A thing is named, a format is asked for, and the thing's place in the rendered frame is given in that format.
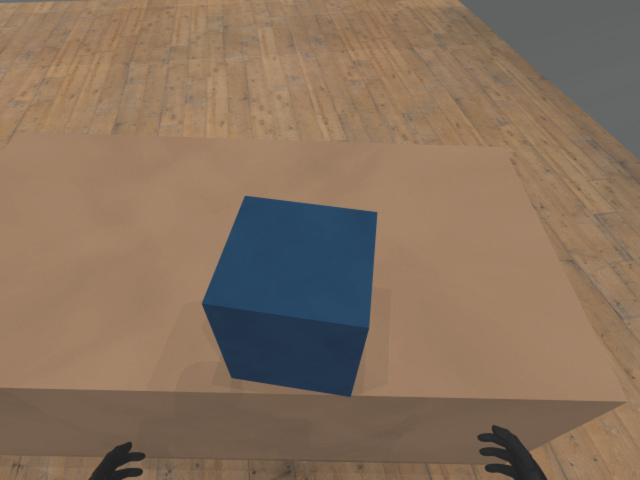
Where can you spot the carton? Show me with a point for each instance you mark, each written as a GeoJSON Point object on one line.
{"type": "Point", "coordinates": [289, 301]}

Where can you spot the pedestal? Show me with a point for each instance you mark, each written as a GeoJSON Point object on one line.
{"type": "Point", "coordinates": [108, 244]}

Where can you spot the right robot hand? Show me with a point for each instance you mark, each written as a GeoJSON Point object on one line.
{"type": "Point", "coordinates": [524, 467]}

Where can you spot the left robot hand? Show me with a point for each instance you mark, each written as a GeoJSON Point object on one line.
{"type": "Point", "coordinates": [115, 458]}

